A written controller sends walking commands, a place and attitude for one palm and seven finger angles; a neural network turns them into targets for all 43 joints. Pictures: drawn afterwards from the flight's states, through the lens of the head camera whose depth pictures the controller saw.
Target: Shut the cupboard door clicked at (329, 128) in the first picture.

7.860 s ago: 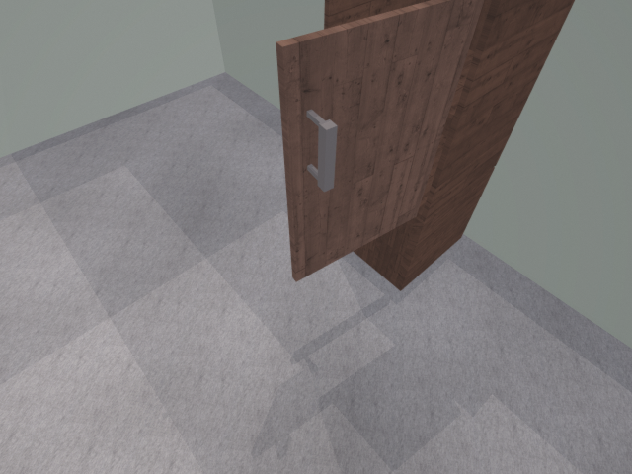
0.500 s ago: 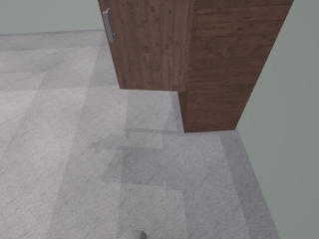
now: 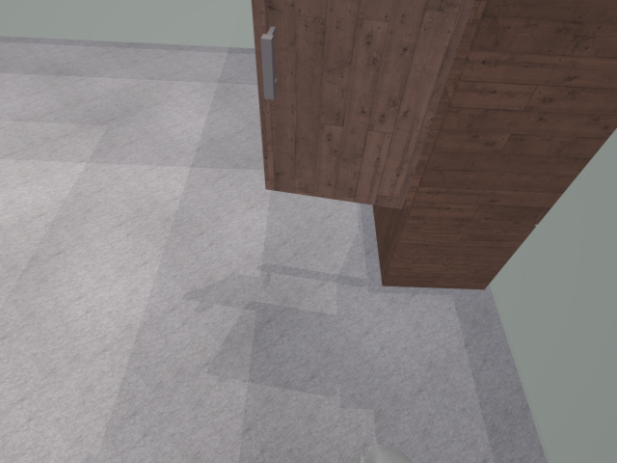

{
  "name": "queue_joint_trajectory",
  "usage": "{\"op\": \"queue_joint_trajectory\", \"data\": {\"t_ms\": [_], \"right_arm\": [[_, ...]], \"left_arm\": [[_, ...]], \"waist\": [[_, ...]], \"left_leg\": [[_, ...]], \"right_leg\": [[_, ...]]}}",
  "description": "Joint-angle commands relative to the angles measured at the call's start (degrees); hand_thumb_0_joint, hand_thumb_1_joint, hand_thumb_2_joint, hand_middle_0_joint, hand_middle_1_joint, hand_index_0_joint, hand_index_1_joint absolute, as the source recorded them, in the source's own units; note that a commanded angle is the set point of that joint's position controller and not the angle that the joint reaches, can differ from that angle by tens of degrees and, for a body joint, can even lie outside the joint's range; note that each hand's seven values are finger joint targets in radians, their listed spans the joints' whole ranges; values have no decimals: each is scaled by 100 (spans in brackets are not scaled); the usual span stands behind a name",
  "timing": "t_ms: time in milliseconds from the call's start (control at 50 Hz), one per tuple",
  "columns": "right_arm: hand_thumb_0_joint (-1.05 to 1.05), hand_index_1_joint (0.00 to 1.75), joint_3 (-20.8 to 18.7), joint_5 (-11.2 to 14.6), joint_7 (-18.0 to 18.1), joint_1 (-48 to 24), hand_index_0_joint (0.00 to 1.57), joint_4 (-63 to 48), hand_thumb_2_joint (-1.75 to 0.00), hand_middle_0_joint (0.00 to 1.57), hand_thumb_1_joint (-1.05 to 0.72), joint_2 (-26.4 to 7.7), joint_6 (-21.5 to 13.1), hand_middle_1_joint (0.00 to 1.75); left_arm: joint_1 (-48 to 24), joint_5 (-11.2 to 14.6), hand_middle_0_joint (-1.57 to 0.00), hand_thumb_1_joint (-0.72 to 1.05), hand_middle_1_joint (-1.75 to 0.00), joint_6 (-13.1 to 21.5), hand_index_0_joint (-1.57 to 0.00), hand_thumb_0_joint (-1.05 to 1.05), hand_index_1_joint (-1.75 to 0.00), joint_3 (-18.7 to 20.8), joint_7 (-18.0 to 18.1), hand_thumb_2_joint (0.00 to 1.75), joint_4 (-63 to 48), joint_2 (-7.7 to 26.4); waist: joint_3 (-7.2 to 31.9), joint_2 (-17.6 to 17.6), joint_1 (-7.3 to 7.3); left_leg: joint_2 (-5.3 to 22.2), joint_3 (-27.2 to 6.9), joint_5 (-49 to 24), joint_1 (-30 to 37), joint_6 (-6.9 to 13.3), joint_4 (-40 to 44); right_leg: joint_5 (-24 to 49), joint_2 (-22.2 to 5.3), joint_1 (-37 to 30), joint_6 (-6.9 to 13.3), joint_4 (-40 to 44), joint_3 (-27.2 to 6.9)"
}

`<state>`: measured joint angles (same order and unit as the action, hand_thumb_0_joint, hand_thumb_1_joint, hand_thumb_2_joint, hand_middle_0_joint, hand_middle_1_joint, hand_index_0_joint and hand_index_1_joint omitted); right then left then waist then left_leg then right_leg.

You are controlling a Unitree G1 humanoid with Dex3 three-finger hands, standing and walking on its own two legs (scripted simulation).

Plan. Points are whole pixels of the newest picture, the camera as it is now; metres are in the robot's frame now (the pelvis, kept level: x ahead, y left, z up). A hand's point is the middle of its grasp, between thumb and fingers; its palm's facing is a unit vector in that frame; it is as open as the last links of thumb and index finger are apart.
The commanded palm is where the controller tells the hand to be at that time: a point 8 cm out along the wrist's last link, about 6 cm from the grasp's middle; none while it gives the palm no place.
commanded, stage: take the last steps up to it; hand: left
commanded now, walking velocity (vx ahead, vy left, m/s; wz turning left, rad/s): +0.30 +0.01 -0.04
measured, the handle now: (271, 63) +0.85 +0.15 +0.07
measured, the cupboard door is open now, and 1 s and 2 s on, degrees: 82 82 82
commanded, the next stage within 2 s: come to a stop and stand still in 0.72 s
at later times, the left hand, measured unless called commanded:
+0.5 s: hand (211, 393) +0.24 +0.17 -0.16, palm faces +0.05 -0.98 -0.21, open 7.1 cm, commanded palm none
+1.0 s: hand (212, 293) +0.42 +0.22 -0.18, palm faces -0.01 -0.98 -0.21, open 7.3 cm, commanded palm none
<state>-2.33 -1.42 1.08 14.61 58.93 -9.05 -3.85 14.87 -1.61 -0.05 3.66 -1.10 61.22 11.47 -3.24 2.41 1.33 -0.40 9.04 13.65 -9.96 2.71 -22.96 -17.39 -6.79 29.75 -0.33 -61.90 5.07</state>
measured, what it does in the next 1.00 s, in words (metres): walks ahead: right foot, then left foot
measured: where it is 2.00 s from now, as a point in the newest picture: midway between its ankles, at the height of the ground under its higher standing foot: (301, 427)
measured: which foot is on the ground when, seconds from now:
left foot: down 0.00-0.24, up 0.26-0.62, down 0.64-1.00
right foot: up 0.00-0.22, down 0.24-0.64, up 0.66-0.96, down 0.98-1.00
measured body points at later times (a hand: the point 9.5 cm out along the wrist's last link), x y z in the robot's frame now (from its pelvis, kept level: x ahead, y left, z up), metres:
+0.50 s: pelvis +0.19 -0.01 +0.00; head +0.22 -0.01 +0.45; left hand +0.23 +0.23 -0.15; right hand +0.21 -0.24 -0.15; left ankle +0.24 +0.13 -0.70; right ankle +0.17 -0.11 -0.74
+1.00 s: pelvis +0.36 +0.03 -0.01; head +0.38 +0.04 +0.44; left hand +0.42 +0.27 -0.16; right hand +0.34 -0.19 -0.16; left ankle +0.33 +0.12 -0.74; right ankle +0.39 -0.10 -0.74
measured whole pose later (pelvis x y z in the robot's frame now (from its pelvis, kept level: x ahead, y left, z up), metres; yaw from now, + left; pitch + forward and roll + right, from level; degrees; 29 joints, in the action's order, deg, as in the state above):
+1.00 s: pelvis +0.36 +0.03 -0.01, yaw -2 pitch -1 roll +1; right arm -1.0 -0.8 1.8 16.1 63.6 -8.1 -0.7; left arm 10.5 -1.2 0.6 2.1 0.6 60.2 11.5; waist -3.2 2.4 0.0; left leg -0.3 9.3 18.1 -9.8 2.1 -28.6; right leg -9.8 -4.7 18.3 -0.3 -32.2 3.5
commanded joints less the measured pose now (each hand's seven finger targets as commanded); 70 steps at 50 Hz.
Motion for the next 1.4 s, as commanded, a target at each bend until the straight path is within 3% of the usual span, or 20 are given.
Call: {"op": "queue_joint_trajectory", "data": {"t_ms": [0, 120, 180, 200, 220, 240, 280, 340, 500, 580, 620, 680, 760, 860, 1040, 1100, 1200, 1240, 1320, 1380], "right_arm": [[0, 30, -109, -8, 18, 736, 20, 86, -90, 20, -90, -730, -39, 30], [0, 30, -92, -64, 0, 985, 20, 315, -90, 20, -90, -778, 21, 30], [0, 30, -54, -26, 4, 898, 20, 380, -90, 20, -90, -736, 53, 30], [0, 30, -40, 40, -24, 834, 20, 319, -90, 20, -90, -642, 29, 30], [0, 30, -37, 95, -57, 932, 20, 148, -90, 20, -90, -448, 22, 30], [0, 30, -76, 83, -52, 541, 20, 92, -90, 20, -90, -653, 66, 30], [0, 30, -114, 46, -69, 90, 20, 20, -90, 20, -90, -482, 106, 30], [0, 30, -83, -18, -129, 548, 20, 211, -90, 20, -90, -175, 251, 30], [0, 30, -103, -3, -267, -335, 20, -183, -90, 20, -90, -116, 152, 30], [0, 30, -141, -24, -213, 236, 20, 2, -90, 20, -90, -497, 45, 30], [0, 30, -357, -105, -68, 1443, 20, 214, -90, 20, -90, -1495, 35, 30], [0, 30, -191, -35, 27, 750, 20, 1, -90, 20, -90, -1022, 49, 30], [0, 30, -44, -16, 62, 426, 20, 20, -90, 20, -90, -745, -56, 30], [0, 30, -4, -16, 114, 272, 20, 91, -90, 20, -90, -686, 57, 30], [0, 30, -129, 126, 110, 681, 20, 227, -90, 20, -90, -470, 493, 30], [0, 30, -140, 147, 94, 435, 20, 49, -90, 20, -90, -370, 568, 30], [0, 30, -126, 104, 76, 720, 20, 132, -90, 20, -90, -305, 571, 30], [0, 30, -207, -11, 63, 440, 20, -111, -90, 20, -90, -920, 492, 30], [0, 30, -91, -53, 215, -25, 20, -234, -90, 20, -90, -687, 358, 30], [0, 30, -102, -30, 206, 182, 20, -86, -90, 20, -90, -776, 319, 30]], "left_arm": [[-364, 18, -20, 90, -30, 96, -20, 0, -30, -19, -32, 90, -543, 34], [-1025, 27, -20, 90, -30, 129, -20, 0, -30, -19, -33, 90, -834, 139], [-213, 11, -20, 90, -30, 188, -20, 0, -30, 69, -17, 90, -576, 346], [667, -8, -20, 90, -30, 272, -20, 0, -30, 175, 23, 90, -327, 704], [1403, 20, -20, 90, -30, 305, -20, 0, -30, 300, 92, 90, -121, 1237], [1346, 106, -20, 90, -30, 327, -20, 0, -30, 308, 144, 90, -138, 1222], [416, 119, -20, 90, -30, 338, -20, 0, -30, 152, 195, 90, -387, 725], [-5, 74, -20, 90, -30, 443, -20, 0, -30, 64, 198, 90, -450, 335], [390, 38, -20, 90, -30, 483, -20, 0, -30, 112, 115, 90, -58, 583], [315, 67, -20, 90, -30, 390, -20, 0, -30, 85, 109, 90, -17, 586], [360, 110, -20, 90, -30, 373, -20, 0, -30, -31, 59, 90, -269, 164], [-99, 60, -20, 90, -30, 338, -20, 0, -30, -21, 65, 90, -325, 216], [248, 40, -20, 90, -30, 187, -20, 0, -30, -85, 35, 90, -164, -42], [179, 64, -20, 90, -30, 94, -20, 0, -30, -169, 137, 90, -118, -170], [43, 72, -20, 90, -30, -1, -20, 0, -30, -19, 324, 90, -284, 799], [-23, 56, -20, 90, -30, -8, -20, 0, -30, 64, 394, 90, -370, 892], [-590, 89, -20, 90, -30, -91, -20, 0, -30, 108, 376, 90, -586, 774], [-486, 146, -20, 90, -30, -210, -20, 0, -30, 27, 323, 90, -779, 229], [-410, 66, -20, 90, -30, -258, -20, 0, -30, 37, 283, 90, -575, 197], [-424, 104, -20, 90, -30, -189, -20, 0, -30, -24, 243, 90, -495, 122]], "waist": [[-74, -629, -165], [-330, -668, -254], [-70, -334, 179], [472, 322, 532], [863, 1474, 651], [787, 1180, 665], [93, 221, 241], [185, 454, -194], [46, 542, 10], [115, 14, -406], [808, -2024, -805], [319, -1074, -506], [423, -880, -152], [397, -622, -90], [854, 747, -186], [926, 1196, -15], [801, 570, -328], [421, -1857, -182], [16, -797, -55], [483, -1049, -212]], "left_leg": [[1634, -1085, -713, 330, 739, 1454], [1662, -943, -1214, 362, 659, 1041], [1221, -600, -1532, -208, 328, -215], [774, -233, -1224, -1042, 70, -1619], [-26, 104, 1485, -2357, -223, -3429], [184, -653, 2014, -2613, -191, -4537], [650, -1038, 979, -2735, -260, -4680], [784, -801, 461, -1910, -414, -3650], [458, -347, 1, -1634, -431, -1373], [220, -160, -323, 310, -304, -293], [2231, -2788, -455, 1908, 680, 481], [2252, -2465, -358, 585, 865, 972], [1794, -1135, -2072, 254, 664, 925], [1556, -747, -3362, -124, 514, 431], [350, -347, -881, -312, -400, -1222], [115, -479, 1757, -1094, -480, -2113], [258, -514, -83, -59, -476, -290], [1904, -2281, -1686, -424, 384, 711], [1780, -1920, -1941, -495, 759, 614], [1644, -1602, -2516, 386, 658, 496]], "right_leg": [[435, -97, 244, -31, 1076, -206], [368, 171, -478, 78, 2323, 26], [658, 449, -2232, 227, 3128, 175], [536, -248, -3649, 547, 3461, -786], [789, -1739, -4655, 1262, 4283, -2884], [647, -2014, -4068, 1505, 4704, -3387], [681, -1605, -2845, 1287, 4873, -2332], [1102, -1040, -1929, 978, 5112, -979], [1104, -941, -2365, 932, 4963, -739], [1172, -533, -1474, 570, 3817, -326], [-1299, 546, 247, 127, 840, 415], [-763, 59, 608, 189, -811, -468], [-326, -15, -118, 22, 341, -326], [277, 255, -1369, -43, 2263, -88], [5154, -881, -2216, 766, 3128, -1012], [6051, -1383, -2764, 1253, 3450, -1343], [3663, -847, -1863, 710, 3134, -944], [-444, 345, -960, -85, 2106, -138], [-991, 470, -607, 1, 606, -799], [-843, 459, -807, -82, 1388, -597]]}}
